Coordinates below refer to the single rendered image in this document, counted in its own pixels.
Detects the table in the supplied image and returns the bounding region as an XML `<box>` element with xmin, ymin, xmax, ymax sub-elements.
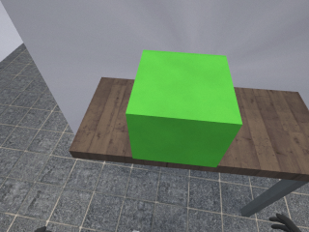
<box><xmin>69</xmin><ymin>77</ymin><xmax>309</xmax><ymax>218</ymax></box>

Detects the robot right hand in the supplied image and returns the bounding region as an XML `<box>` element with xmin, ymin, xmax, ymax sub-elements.
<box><xmin>269</xmin><ymin>213</ymin><xmax>301</xmax><ymax>232</ymax></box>

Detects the carton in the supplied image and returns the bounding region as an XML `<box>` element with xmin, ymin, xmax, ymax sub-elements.
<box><xmin>126</xmin><ymin>49</ymin><xmax>242</xmax><ymax>167</ymax></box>

